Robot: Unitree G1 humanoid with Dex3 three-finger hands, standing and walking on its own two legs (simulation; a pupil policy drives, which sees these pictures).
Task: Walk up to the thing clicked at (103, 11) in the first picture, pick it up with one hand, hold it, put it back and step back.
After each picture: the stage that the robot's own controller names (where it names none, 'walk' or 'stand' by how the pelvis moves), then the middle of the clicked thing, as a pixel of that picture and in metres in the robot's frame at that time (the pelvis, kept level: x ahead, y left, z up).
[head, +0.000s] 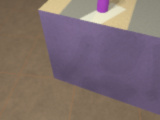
stand; out of the picture +0.91 -0.11 +0.10
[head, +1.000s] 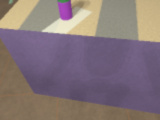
walk; out of the picture +0.79 +0.13 +0.12
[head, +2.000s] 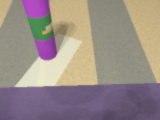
stand; (42, 28) +0.46 +0.16 +0.15
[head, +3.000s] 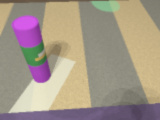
stand; (35, 54) +0.40 +0.17 +0.10
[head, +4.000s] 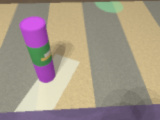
stand; (41, 54) +0.41 +0.16 +0.10
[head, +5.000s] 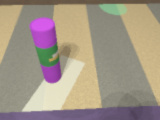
stand; (48, 55) +0.41 +0.13 +0.10
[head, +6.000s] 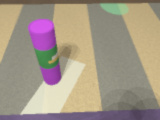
stand; (47, 56) +0.40 +0.13 +0.10
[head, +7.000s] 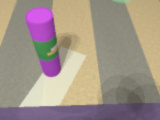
rise first; (46, 48) +0.41 +0.14 +0.10
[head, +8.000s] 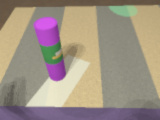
rise first; (52, 53) +0.42 +0.15 +0.10
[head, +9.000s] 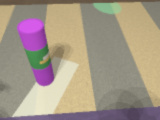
go down; (39, 57) +0.40 +0.14 +0.11
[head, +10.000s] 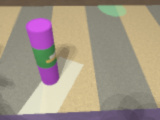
go down; (45, 56) +0.41 +0.13 +0.11
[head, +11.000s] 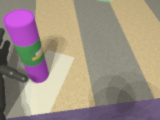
close in; (31, 52) +0.40 +0.15 +0.12
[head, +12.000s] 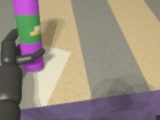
close; (29, 33) +0.47 +0.15 +0.14
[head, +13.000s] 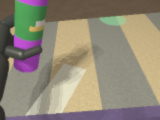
lift; (29, 26) +0.34 +0.14 +0.30
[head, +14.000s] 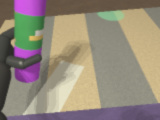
lift; (29, 37) +0.35 +0.15 +0.26
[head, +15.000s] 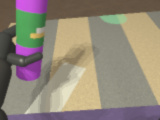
hold; (30, 34) +0.34 +0.14 +0.27
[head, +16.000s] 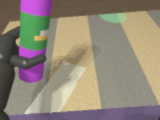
crouch; (34, 36) +0.34 +0.13 +0.27
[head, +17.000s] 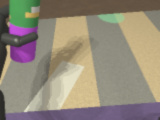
crouch; (24, 14) +0.37 +0.15 +0.31
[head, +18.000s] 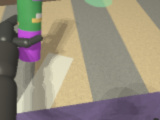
lower; (29, 21) +0.47 +0.15 +0.20
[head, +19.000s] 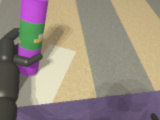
lower; (31, 38) +0.44 +0.16 +0.14
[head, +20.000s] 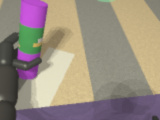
lower; (30, 42) +0.43 +0.16 +0.14
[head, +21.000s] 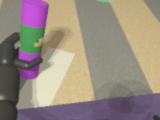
lower; (31, 42) +0.43 +0.16 +0.14
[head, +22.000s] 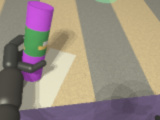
loosen; (35, 45) +0.42 +0.15 +0.13
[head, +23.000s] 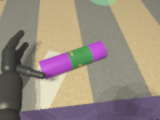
withdraw; (73, 59) +0.44 +0.03 +0.04
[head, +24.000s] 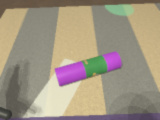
sink last; (88, 68) +0.42 +0.01 +0.02
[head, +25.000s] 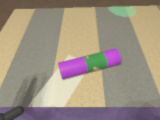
stand; (89, 63) +0.46 +0.01 +0.01
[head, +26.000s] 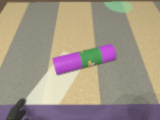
stand; (84, 58) +0.47 +0.02 +0.01
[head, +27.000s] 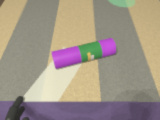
stand; (83, 53) +0.48 +0.03 +0.03
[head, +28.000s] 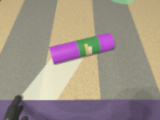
stand; (81, 48) +0.49 +0.04 +0.04
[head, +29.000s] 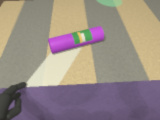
walk; (76, 39) +0.59 +0.03 +0.04
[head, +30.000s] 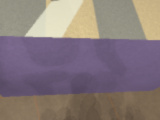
walk; out of the picture +0.74 +0.07 +0.03
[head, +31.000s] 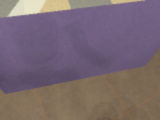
walk; out of the picture +0.94 +0.21 +0.05
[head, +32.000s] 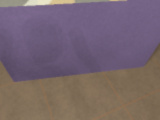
stand; out of the picture +1.14 +0.20 +0.04
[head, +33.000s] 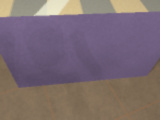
stand; out of the picture +1.16 +0.17 +0.01
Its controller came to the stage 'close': yes
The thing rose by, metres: 0.21
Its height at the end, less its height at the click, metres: -0.09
